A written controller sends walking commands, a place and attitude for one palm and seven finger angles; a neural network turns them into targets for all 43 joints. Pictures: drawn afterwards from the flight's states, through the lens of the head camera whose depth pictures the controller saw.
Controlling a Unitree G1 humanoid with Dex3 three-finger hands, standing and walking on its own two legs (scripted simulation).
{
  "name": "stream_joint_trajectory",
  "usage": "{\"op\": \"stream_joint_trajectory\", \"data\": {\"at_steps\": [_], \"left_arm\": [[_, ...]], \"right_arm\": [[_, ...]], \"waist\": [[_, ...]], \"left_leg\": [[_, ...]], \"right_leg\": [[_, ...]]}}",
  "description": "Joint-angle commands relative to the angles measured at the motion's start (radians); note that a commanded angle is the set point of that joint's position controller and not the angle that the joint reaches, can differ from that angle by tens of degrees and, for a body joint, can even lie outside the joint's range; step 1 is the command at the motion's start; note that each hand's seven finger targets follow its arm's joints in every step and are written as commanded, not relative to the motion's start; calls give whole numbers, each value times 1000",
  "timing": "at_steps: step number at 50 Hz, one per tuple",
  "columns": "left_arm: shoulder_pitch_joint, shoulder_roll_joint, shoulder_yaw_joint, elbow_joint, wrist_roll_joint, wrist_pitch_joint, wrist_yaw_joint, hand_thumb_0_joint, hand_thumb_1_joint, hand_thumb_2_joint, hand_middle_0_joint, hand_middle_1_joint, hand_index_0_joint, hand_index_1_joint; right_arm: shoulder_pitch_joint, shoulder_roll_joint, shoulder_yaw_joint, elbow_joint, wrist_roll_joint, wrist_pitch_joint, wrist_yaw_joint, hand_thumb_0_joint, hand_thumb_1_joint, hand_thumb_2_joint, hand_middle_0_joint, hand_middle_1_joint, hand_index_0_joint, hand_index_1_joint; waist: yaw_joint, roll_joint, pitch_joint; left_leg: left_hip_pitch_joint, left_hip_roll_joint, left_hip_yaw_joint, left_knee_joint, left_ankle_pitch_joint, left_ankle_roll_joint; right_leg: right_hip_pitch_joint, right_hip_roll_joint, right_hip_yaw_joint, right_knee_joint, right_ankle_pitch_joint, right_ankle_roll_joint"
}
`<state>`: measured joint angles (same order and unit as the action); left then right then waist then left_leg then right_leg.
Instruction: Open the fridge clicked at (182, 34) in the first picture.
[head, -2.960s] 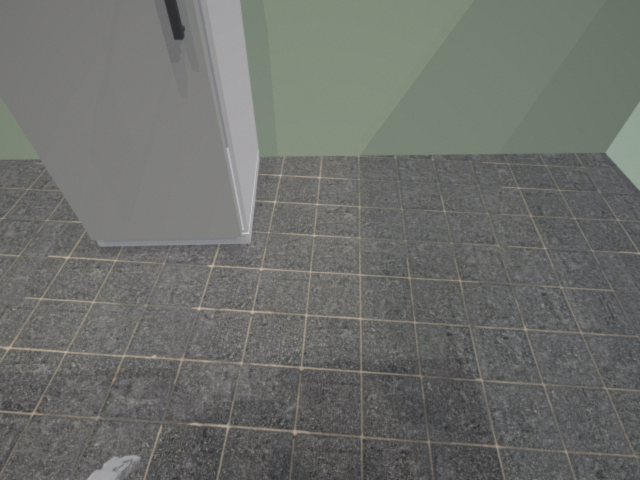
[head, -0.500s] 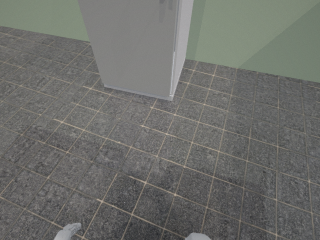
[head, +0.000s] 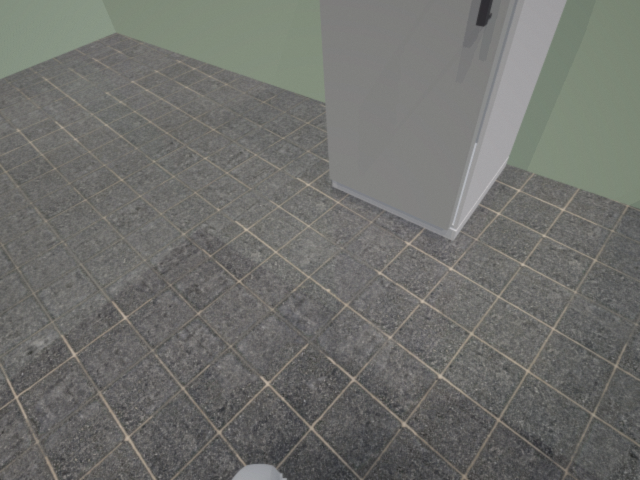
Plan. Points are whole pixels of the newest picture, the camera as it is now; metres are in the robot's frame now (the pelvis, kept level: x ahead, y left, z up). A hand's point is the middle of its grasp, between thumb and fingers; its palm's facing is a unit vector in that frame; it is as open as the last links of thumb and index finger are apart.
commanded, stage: walk to a spot facing it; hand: right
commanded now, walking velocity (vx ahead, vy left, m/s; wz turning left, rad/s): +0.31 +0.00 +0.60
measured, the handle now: out of the picture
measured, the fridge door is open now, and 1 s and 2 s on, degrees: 0 0 0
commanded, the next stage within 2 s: turn to face it in 1.38 s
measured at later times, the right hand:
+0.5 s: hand (389, 414) +0.26 -0.07 -0.17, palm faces -0.26 +0.94 -0.20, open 7.3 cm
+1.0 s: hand (400, 323) +0.43 -0.11 -0.19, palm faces -0.32 +0.94 -0.13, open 7.4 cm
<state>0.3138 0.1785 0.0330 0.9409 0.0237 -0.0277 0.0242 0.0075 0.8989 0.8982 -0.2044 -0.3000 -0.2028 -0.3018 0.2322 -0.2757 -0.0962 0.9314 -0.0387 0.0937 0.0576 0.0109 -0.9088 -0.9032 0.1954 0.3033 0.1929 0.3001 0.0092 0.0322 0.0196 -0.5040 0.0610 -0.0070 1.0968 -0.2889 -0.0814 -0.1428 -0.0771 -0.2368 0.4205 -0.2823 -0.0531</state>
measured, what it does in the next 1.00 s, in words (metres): walks ahead, turning left: left foot, then right foot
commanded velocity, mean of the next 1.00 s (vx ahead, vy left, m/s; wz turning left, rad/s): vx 0.36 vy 0.00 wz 0.33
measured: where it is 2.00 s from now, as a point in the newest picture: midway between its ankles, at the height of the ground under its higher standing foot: (273, 359)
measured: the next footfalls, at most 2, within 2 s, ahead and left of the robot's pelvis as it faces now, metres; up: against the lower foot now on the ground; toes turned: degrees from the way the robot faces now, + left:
left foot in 0.30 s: +0.12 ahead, +0.19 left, +0.00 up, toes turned +19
right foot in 0.72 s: +0.41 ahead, +0.02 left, +0.00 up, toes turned +8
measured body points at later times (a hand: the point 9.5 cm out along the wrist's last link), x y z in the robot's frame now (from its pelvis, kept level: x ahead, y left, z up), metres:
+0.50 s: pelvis +0.13 +0.08 -0.01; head +0.14 +0.09 +0.44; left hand +0.08 +0.33 -0.16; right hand +0.27 -0.12 -0.15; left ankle +0.08 +0.18 -0.75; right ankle +0.17 -0.05 -0.67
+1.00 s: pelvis +0.35 +0.05 +0.00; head +0.36 +0.02 +0.45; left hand +0.26 +0.28 -0.14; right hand +0.45 -0.16 -0.17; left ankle +0.30 +0.22 -0.64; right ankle +0.37 +0.01 -0.75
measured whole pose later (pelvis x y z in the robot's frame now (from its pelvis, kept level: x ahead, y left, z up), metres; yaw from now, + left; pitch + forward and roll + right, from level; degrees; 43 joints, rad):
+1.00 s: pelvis +0.35 +0.05 +0.00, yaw +24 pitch -2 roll +2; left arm 0.32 0.15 0.05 1.05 0.02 -0.07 0.03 -0.01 0.94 0.90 -0.20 -0.30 -0.20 -0.30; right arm 0.30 -0.19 -0.08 1.07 -0.03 0.01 0.02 0.01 -0.91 -0.90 0.20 0.30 0.19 0.30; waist -0.01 0.04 0.02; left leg -0.58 0.08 0.01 1.22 -0.16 -0.01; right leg -0.13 -0.05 -0.28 0.41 -0.24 -0.08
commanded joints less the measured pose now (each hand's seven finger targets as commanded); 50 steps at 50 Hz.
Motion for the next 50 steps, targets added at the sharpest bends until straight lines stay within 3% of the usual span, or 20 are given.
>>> {"op": "stream_joint_trajectory", "data": {"at_steps": [1, 11, 12, 13, 14, 15, 16, 17, 19, 23, 31, 33, 35, 36, 37, 38, 39, 42, 45, 50], "left_arm": [[94, 202, 56, -13, 2, -30, 11, 0, 900, 900, -200, -300, -200, -300], [137, 208, 57, 54, 17, -30, -10, 0, 900, 900, -200, -300, -200, -300], [134, 207, 57, 55, 14, -29, -13, 0, 900, 900, -200, -300, -200, -300], [103, 208, 54, 46, 9, -29, -15, 0, 900, 900, -200, -300, -200, -300], [100, 181, 46, 30, -3, -29, -28, 0, 900, 900, -200, -300, -200, -300], [74, 108, 23, -20, -10, -29, -32, 0, 900, 900, -200, -300, -200, -300], [-32, 137, 24, -58, -6, -22, -27, 0, 900, 900, -200, -300, -200, -300], [-47, 149, 38, -56, -8, -19, -25, 0, 900, 900, -200, -300, -200, -300], [-57, 124, 38, -25, -1, -13, -28, 0, 900, 900, -200, -300, -200, -300], [50, 81, 39, 24, 10, 10, -34, 0, 900, 900, -200, -300, -200, -300], [-166, 56, 30, -49, 1, -17, -61, 0, 900, 900, -200, -300, -200, -300], [-145, 71, 34, -45, -1, -27, -59, 0, 900, 900, -200, -300, -200, -300], [35, 124, 49, 16, 5, -39, -43, 0, 900, 900, -200, -300, -200, -300], [171, 218, 72, 54, 20, -47, -30, 0, 900, 900, -200, -300, -200, -300], [255, 319, 89, 70, 18, -43, -25, 0, 900, 900, -200, -300, -200, -300], [218, 280, 76, 70, 11, -33, -16, 0, 900, 900, -200, -300, -200, -300], [137, 217, 63, 63, 7, -35, -8, 0, 900, 900, -200, -300, -200, -300], [22, 97, 28, 51, 1, -60, -5, 0, 900, 900, -200, -300, -200, -300], [22, 70, 24, 68, -6, -65, 0, 0, 900, 900, -200, -300, -200, -300], [74, 63, 31, 87, -8, -70, 6, 0, 900, 900, -200, -300, -200, -300]], "right_arm": [[-168, -22, -3, -130, 4, -46, 8, 0, -900, -900, 200, 300, 200, 300], [-227, 26, 17, -129, 6, -83, 2, 0, -900, -900, 200, 300, 200, 300], [-174, 13, 12, -111, 6, -90, -4, 0, -900, -900, 200, 300, 200, 300], [-41, -10, 2, -64, 4, -99, -9, 0, -900, -900, 200, 300, 200, 300], [117, -97, -14, -9, 0, -114, -19, 0, -900, -900, 200, 300, 200, 300], [235, -222, -42, 24, 10, -124, -37, 0, -900, -900, 200, 300, 200, 300], [276, -260, -49, 39, 34, -115, -51, 0, -900, -900, 200, 300, 200, 300], [218, -224, -42, 30, 36, -116, -61, 0, -900, -900, 200, 300, 200, 300], [72, -139, -11, 0, 31, -129, -59, 0, -900, -900, 200, 300, 200, 300], [12, -63, 18, 10, 17, -159, -61, 0, -900, -900, 200, 300, 200, 300], [116, -60, 23, 78, 14, -173, -69, 0, -900, -900, 200, 300, 200, 300], [117, -79, 17, 86, 13, -169, -70, 0, -900, -900, 200, 300, 200, 300], [101, -69, 14, 89, 19, -165, -69, 0, -900, -900, 200, 300, 200, 300], [146, -18, 17, 86, 27, -162, -62, 0, -900, -900, 200, 300, 200, 300], [201, 32, 31, 74, 33, -157, -54, 0, -900, -900, 200, 300, 200, 300], [161, -2, 27, 68, 23, -154, -61, 0, -900, -900, 200, 300, 200, 300], [121, -6, 22, 85, 21, -149, -61, 0, -900, -900, 200, 300, 200, 300], [98, 41, 20, 109, 11, -138, -37, 0, -900, -900, 200, 300, 200, 300], [181, 80, 16, 136, 7, -97, -44, 0, -900, -900, 200, 300, 200, 300], [105, 77, -3, 94, 3, -76, -35, 0, -900, -900, 200, 300, 200, 300]], "waist": [[52, -149, 56], [52, -184, 32], [20, -161, -1], [-55, -110, -56], [-122, 39, -154], [-160, 284, -218], [-175, 252, -203], [-141, 125, -127], [-73, 72, 20], [32, 89, 69], [-26, 109, 79], [-10, 87, 64], [75, -7, -14], [117, -222, -125], [112, -474, -192], [112, -386, -160], [87, -323, -91], [11, -85, 48], [-35, -156, 49], [-30, -127, 80]], "left_leg": [[-218, 48, 22, -108, -7, 10], [31, -2, 150, -461, -74, 78], [135, -27, 164, -529, -54, 96], [329, -63, 192, -604, 12, 118], [625, 40, 61, -655, -2, 167], [844, 310, -394, -733, -5, 271], [807, 365, -542, -813, 103, 312], [706, 369, -477, -826, 60, 320], [465, 291, -341, -881, -12, 269], [282, 166, -94, -892, 221, 224], [326, 155, -111, -868, 203, 228], [338, 165, -119, -819, 217, 223], [260, 97, -68, -573, 293, 184], [146, 4, 3, -300, 155, 143], [-45, -104, 78, 19, -282, 105], [-92, -67, -20, 150, -270, 118], [-123, -17, -44, 209, -157, 117], [-63, 48, -23, 169, 15, 99], [-38, 36, -17, 161, 98, 81], [-192, 56, -7, 127, 200, 58]], "right_leg": [[149, -317, 267, -266, -150, -77], [144, -327, 44, -134, 143, -34], [120, -312, 12, -46, 239, -16], [49, -274, -60, 147, 346, 16], [-164, -229, -117, 408, 285, 60], [-519, -77, -64, 688, -295, 121], [-616, -50, 89, 833, -334, 105], [-620, -90, 150, 884, -234, 94], [-574, -127, 184, 846, -94, 100], [-440, -105, 159, 694, 17, 125], [-343, -59, 129, 298, 117, 99], [-250, -37, 114, 221, 93, 84], [36, -9, 122, 112, 119, 73], [238, -161, 309, 29, 35, 31], [355, -399, 636, -122, -45, -35], [281, -422, 693, -202, -167, -41], [195, -389, 628, -230, -164, 1], [-22, -296, 339, -226, 43, 22], [-90, -241, 187, -255, 60, 69], [-10, -246, 116, -275, 108, 45]]}}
